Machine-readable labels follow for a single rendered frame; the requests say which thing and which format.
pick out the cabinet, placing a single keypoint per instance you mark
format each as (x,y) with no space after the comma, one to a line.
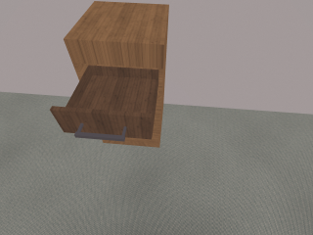
(123,35)

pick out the handle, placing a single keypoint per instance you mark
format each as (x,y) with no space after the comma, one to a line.
(99,136)

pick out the drawer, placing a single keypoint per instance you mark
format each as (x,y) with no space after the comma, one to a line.
(108,98)

